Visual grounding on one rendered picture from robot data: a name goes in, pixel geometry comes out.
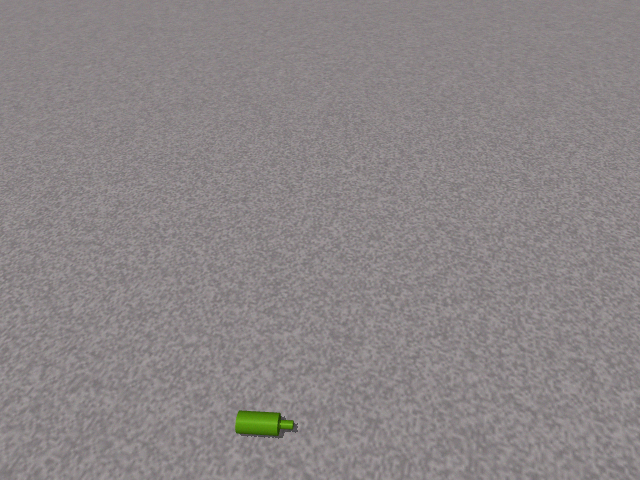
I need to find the bottle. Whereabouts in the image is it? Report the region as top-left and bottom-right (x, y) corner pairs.
(235, 411), (294, 436)

